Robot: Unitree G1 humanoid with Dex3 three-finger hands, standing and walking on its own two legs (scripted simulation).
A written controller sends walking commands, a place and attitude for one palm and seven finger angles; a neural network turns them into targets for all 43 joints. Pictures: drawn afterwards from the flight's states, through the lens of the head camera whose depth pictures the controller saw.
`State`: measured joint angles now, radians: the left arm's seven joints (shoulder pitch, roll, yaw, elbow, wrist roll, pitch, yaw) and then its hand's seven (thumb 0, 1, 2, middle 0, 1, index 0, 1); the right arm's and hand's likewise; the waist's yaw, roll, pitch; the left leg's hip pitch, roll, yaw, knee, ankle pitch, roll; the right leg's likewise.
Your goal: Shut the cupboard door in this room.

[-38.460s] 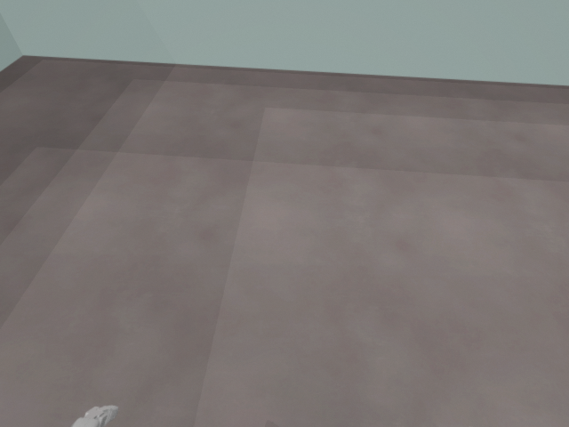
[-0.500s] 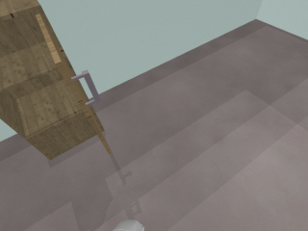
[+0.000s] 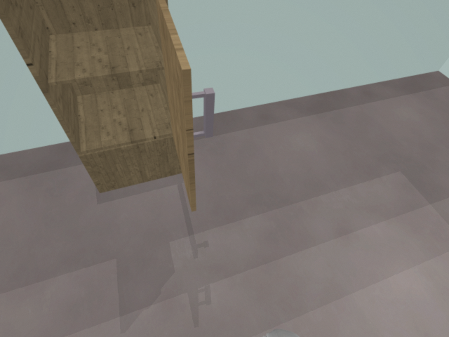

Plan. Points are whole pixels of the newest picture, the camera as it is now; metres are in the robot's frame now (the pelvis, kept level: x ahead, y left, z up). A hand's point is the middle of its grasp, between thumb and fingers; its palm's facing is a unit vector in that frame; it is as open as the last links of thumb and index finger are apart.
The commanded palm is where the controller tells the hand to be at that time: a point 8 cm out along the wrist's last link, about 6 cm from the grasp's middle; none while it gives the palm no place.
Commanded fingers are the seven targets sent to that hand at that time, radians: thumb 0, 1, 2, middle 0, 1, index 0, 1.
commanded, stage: turn or walk to find it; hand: left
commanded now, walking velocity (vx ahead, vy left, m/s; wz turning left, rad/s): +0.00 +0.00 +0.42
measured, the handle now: (201, 115) +0.62 +0.11 -0.02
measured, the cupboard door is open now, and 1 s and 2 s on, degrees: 87 87 87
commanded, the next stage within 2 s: stand and wait in 0.16 s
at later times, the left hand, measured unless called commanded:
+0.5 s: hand out of the picture +0.04 +0.14 -0.16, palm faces +0.16 -0.95 -0.25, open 7.3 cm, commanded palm none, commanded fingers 0.00 0.90 0.90 -0.20 -0.30 -0.20 -0.30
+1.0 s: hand out of the picture -0.04 +0.14 -0.18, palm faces +0.21 -0.95 -0.21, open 7.4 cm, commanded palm none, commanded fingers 0.00 0.90 0.90 -0.20 -0.30 -0.20 -0.30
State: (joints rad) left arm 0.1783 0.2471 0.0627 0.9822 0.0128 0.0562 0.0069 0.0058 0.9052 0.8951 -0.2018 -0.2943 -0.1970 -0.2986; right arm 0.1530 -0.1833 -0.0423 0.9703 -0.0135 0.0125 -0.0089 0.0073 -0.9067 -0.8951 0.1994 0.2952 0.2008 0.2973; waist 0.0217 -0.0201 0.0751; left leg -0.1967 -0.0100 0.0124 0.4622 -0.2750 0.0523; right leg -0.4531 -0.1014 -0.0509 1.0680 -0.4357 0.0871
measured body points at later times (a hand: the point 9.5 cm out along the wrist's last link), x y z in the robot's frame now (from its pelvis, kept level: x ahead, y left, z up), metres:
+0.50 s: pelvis +0.01 -0.05 +0.00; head +0.03 -0.07 +0.45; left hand +0.03 +0.19 -0.14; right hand +0.08 -0.29 -0.17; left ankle -0.05 +0.10 -0.69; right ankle +0.01 -0.15 -0.74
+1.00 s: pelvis +0.00 -0.03 +0.00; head +0.01 -0.05 +0.44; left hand -0.05 +0.19 -0.16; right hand +0.09 -0.25 -0.17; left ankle -0.04 +0.09 -0.74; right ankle +0.01 -0.15 -0.74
